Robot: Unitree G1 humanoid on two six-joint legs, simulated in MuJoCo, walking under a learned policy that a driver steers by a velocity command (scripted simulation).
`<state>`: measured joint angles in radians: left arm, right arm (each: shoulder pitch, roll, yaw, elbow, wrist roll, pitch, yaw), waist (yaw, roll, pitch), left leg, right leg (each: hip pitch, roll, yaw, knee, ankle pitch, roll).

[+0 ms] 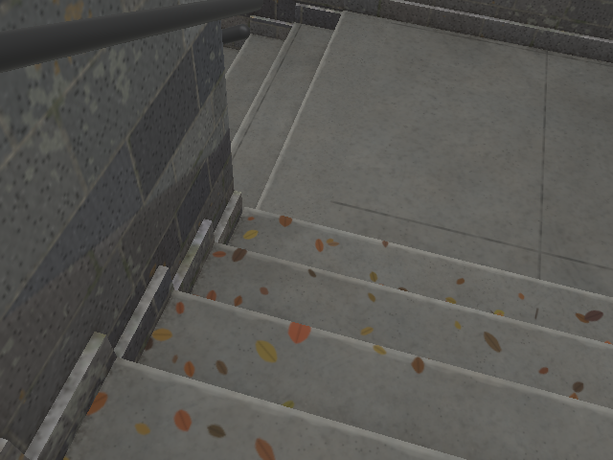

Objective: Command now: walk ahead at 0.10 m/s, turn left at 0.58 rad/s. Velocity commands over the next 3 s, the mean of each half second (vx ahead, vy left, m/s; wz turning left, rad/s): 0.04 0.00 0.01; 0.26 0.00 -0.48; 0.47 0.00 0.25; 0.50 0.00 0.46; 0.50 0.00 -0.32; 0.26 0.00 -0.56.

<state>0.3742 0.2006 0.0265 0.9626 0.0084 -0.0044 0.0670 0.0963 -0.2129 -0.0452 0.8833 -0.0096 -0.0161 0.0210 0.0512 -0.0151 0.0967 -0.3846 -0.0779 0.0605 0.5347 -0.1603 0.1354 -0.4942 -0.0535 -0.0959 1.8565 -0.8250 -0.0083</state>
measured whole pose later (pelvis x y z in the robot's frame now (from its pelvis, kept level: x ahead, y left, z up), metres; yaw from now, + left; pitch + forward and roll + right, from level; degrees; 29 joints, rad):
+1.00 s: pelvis +0.16 -0.06 +0.00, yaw -18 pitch +2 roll +1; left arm 0.47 0.28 0.05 0.71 0.02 0.01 0.01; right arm 0.19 -0.27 -0.03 0.74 -0.05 0.00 0.04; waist 0.05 0.03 -0.11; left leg -0.52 0.00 -0.02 0.93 -0.22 0.00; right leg -0.14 0.13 0.25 0.58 -0.45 -0.07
